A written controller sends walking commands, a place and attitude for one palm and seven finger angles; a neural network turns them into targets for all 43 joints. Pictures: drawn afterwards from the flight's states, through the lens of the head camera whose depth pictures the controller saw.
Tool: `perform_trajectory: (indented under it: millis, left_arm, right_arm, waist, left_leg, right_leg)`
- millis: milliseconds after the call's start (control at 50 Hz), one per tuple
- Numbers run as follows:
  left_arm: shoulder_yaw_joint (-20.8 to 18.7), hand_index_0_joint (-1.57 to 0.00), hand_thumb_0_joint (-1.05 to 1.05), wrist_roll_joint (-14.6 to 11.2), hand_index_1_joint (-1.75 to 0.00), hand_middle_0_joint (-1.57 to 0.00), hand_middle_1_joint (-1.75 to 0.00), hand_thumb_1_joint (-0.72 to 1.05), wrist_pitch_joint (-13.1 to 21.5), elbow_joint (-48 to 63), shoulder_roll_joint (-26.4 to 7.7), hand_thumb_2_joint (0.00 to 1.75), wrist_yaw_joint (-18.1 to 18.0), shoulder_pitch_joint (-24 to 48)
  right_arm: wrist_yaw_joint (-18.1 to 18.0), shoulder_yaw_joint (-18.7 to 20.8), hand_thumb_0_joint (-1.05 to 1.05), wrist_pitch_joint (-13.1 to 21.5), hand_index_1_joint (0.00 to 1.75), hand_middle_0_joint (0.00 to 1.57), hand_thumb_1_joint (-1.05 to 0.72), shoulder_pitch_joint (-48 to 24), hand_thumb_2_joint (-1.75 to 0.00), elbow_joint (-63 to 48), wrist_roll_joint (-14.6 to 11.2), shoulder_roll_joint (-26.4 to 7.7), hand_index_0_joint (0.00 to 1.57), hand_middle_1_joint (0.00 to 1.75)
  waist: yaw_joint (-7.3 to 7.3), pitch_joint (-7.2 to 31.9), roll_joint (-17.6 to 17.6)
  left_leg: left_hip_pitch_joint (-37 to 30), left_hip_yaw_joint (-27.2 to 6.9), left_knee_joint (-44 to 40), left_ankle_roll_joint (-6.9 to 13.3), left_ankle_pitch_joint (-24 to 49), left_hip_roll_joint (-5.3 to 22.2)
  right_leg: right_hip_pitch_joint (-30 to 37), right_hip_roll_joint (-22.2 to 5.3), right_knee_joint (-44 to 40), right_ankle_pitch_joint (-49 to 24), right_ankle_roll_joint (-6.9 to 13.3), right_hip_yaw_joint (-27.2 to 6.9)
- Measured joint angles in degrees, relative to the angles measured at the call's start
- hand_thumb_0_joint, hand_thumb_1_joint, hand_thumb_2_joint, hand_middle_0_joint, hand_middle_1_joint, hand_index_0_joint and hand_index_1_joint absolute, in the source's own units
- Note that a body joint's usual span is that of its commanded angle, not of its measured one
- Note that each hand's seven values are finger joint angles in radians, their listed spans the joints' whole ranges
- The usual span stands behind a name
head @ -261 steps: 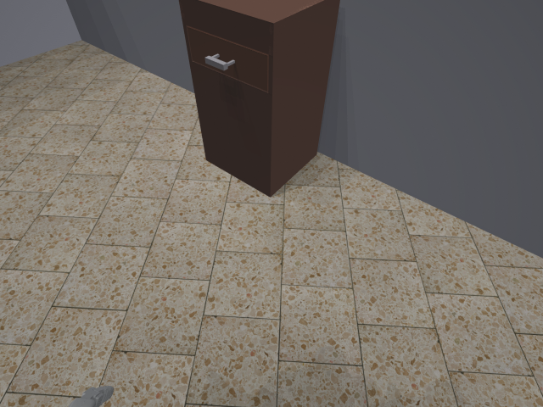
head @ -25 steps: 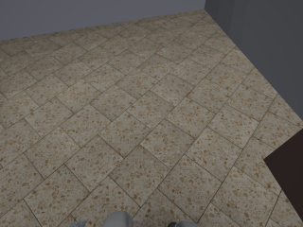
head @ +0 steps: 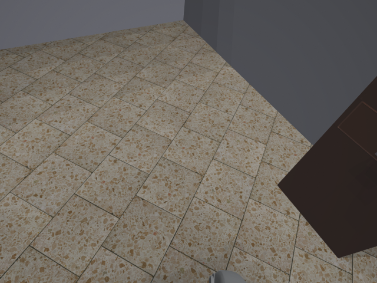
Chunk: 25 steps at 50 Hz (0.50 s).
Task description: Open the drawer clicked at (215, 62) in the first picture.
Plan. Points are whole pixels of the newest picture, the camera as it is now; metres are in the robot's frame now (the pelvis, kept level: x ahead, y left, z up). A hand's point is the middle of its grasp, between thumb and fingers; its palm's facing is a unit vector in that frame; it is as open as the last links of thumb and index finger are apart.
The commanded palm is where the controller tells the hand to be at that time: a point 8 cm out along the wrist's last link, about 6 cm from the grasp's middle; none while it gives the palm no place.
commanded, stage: turn to face it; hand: left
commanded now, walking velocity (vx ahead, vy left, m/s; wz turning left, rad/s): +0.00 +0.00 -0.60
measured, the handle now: out of the picture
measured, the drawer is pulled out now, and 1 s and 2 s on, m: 0.00 0.00 0.00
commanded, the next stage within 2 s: take the last steps up to it in 1.44 s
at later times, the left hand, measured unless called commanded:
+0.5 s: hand (148, 266) +0.17 +0.10 -0.15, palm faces -0.31 -0.91 -0.28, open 7.4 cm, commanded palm none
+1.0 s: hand (120, 265) +0.17 +0.17 -0.18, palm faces -0.51 -0.84 -0.20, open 7.4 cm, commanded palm none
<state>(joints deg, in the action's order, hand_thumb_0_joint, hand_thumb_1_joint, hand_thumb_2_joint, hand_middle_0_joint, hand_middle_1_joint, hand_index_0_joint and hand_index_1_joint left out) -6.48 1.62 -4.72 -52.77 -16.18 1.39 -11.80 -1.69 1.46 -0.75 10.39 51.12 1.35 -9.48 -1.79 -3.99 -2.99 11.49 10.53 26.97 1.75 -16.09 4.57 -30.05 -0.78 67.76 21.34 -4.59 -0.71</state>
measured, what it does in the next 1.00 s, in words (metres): steps on the spot, turning right: right foot, then left foot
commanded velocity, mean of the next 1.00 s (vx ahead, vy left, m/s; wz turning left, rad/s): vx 0.00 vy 0.00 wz -0.60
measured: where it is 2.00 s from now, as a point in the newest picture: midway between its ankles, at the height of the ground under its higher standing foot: outside the picture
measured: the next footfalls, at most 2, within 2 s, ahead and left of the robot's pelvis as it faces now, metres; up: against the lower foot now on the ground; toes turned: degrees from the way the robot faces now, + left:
right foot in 0.28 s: +0.01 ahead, -0.15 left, +0.00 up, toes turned -18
left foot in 0.80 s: +0.10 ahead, +0.06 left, +0.00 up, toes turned -26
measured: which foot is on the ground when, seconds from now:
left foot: down 0.00-0.28, up 0.30-0.78, down 0.80-1.00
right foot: up 0.00-0.26, down 0.28-0.80, up 0.82-1.00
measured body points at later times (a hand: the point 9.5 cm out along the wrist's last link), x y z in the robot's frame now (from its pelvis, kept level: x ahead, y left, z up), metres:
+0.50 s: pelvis +0.00 -0.05 +0.00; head +0.03 -0.09 +0.44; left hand +0.19 +0.15 -0.13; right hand -0.04 -0.32 -0.16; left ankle +0.03 +0.11 -0.66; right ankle -0.03 -0.13 -0.74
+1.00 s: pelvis +0.01 +0.02 +0.00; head +0.06 +0.03 +0.45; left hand +0.20 +0.21 -0.16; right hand -0.05 -0.25 -0.12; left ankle +0.06 +0.08 -0.74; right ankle -0.11 -0.10 -0.64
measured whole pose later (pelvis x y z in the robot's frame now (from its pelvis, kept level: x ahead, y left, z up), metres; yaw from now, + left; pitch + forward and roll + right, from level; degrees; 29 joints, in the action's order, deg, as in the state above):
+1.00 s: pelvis +0.01 +0.02 +0.00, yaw -36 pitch +0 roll -2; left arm -6.1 1.6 -4.8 -53.5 -16.3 1.5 -13.3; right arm -1.5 1.2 -1.2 9.6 50.1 1.2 -10.1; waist -2.3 -4.4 -3.3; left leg 12.5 9.2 26.9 2.4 -14.4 3.7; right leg -29.1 0.2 67.6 21.4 -4.2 -2.2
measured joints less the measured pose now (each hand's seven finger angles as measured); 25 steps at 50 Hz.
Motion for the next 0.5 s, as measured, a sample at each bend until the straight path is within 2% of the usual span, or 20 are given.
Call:
perform_trajectory:
  millis: [60,140,240,280,300,320,340,380,420,500]
  left_arm:
    - [0.19,-0.19,0.01,-0.12,-0.30,-0.20,-0.30,0.91,-0.46,-0.23,0.10,0.90,0.00,0.35]
    - [0.80,-0.19,0.01,-0.21,-0.30,-0.20,-0.30,0.91,-0.83,-0.32,0.87,0.90,0.13,1.99]
    - [1.83,-0.19,0.01,-0.29,-0.30,-0.20,-0.30,0.91,0.01,0.53,2.49,0.90,0.29,4.96]
    - [2.38,-0.19,0.01,-0.30,-0.30,-0.20,-0.30,0.91,1.17,1.48,2.79,0.90,0.30,5.67]
    - [2.56,-0.19,0.01,-0.16,-0.30,-0.20,-0.30,0.91,2.12,1.70,3.23,0.90,-0.01,6.10]
    - [2.87,-0.20,0.01,-0.33,-0.30,-0.20,-0.30,0.91,2.80,1.91,3.67,0.90,-0.39,6.41]
    - [3.19,-0.20,0.01,-0.55,-0.30,-0.20,-0.30,0.91,3.19,2.15,4.03,0.90,-0.72,6.49]
    - [3.42,-0.20,0.01,-0.80,-0.30,-0.20,-0.30,0.91,3.47,2.56,4.39,0.90,-1.32,5.99]
    - [3.46,-0.20,0.01,-0.95,-0.30,-0.20,-0.30,0.91,3.34,2.59,4.47,0.90,-1.73,5.32]
    - [3.73,-0.20,0.01,-0.89,-0.30,-0.20,-0.30,0.91,3.25,2.05,4.42,0.90,-1.67,4.11]
  right_arm:
    - [0.13,0.29,0.00,0.26,0.30,0.21,-0.90,1.43,-0.90,0.55,0.01,0.06,0.20,0.30]
    - [0.47,0.93,0.00,0.10,0.30,0.21,-0.90,3.07,-0.90,1.75,0.12,-0.40,0.20,0.30]
    - [0.97,2.15,0.00,-0.43,0.30,0.21,-0.90,4.80,-0.90,3.42,0.25,-2.36,0.20,0.30]
    - [1.21,2.57,0.00,-0.66,0.30,0.21,-0.90,6.13,-0.90,3.79,-0.04,-3.40,0.20,0.30]
    - [1.31,2.74,0.00,-1.11,0.30,0.21,-0.90,6.27,-0.90,4.13,-0.23,-4.19,0.20,0.30]
    - [1.15,2.83,0.00,-1.91,0.30,0.20,-0.90,5.95,-0.90,4.50,-0.30,-4.86,0.20,0.30]
    - [0.88,2.88,0.00,-2.67,0.30,0.20,-0.91,5.60,-0.90,4.69,-0.34,-5.33,0.20,0.30]
    - [0.60,2.84,0.00,-3.55,0.30,0.20,-0.91,4.66,-0.90,4.83,-0.34,-5.60,0.20,0.30]
    - [0.69,2.73,0.00,-3.62,0.30,0.20,-0.91,3.39,-0.90,4.44,-0.24,-5.45,0.20,0.30]
    - [0.85,2.46,0.00,-3.04,0.30,0.20,-0.91,0.91,-0.90,2.70,-0.12,-4.90,0.20,0.30]
  waist:
    - [0.62,-0.58,0.59]
    - [1.72,-1.58,1.40]
    - [3.57,-2.33,3.19]
    - [3.95,-1.83,3.83]
    - [3.90,-1.82,4.86]
    - [4.03,-1.97,5.72]
    - [4.28,-2.01,6.25]
    - [4.19,-1.67,6.26]
    - [3.92,-1.33,5.82]
    - [3.64,-0.87,4.88]
  left_leg:
    - [-0.53,2.03,-0.32,-0.08,-0.23,0.95]
    - [-0.91,4.99,0.63,-0.72,-1.12,2.44]
    - [-0.49,8.66,4.60,-2.42,-3.50,4.75]
    - [0.76,9.61,8.79,-3.55,-5.51,5.95]
    - [2.58,7.99,13.56,-4.37,-8.04,6.75]
    - [5.03,4.54,19.58,-5.07,-11.80,6.39]
    - [7.53,1.09,25.49,-5.52,-14.00,5.40]
    - [11.52,-3.27,33.94,-6.21,-13.75,3.67]
    - [14.31,-5.69,37.65,-6.97,-10.34,2.99]
    - [17.07,-8.40,36.62,-8.13,-6.15,2.38]
  right_leg:
    - [1.96,-1.57,-3.06,1.14,-0.45,0.92]
    - [5.16,-2.75,-11.23,3.28,-0.18,3.00]
    - [10.04,-2.00,-24.11,2.93,1.79,5.68]
    - [13.74,-1.45,-32.95,-3.39,3.58,6.53]
    - [13.65,-0.64,-33.14,-3.40,5.31,6.56]
    - [13.10,0.03,-31.88,-2.53,6.34,6.30]
    - [13.07,0.43,-31.43,-1.91,6.92,6.03]
    - [13.77,1.02,-32.83,-2.28,7.34,4.86]
    - [14.78,1.68,-35.51,-4.06,7.30,3.36]
    - [15.87,2.58,-39.11,-6.64,7.84,0.76]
